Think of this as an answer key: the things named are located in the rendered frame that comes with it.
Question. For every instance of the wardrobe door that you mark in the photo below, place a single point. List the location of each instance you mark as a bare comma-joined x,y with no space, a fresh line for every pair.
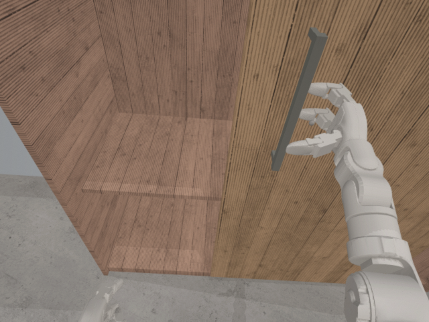
421,263
290,224

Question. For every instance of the right robot forearm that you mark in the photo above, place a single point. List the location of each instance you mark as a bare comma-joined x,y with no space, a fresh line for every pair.
375,243

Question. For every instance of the handle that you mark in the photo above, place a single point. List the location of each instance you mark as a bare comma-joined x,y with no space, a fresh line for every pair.
318,41

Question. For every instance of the robot left hand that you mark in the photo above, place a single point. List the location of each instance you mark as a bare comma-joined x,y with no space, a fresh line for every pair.
96,310

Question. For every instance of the robot right hand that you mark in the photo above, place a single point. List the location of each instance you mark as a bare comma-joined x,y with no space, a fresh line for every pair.
350,121

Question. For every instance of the right robot upper arm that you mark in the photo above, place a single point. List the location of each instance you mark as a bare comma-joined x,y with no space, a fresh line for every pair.
381,297

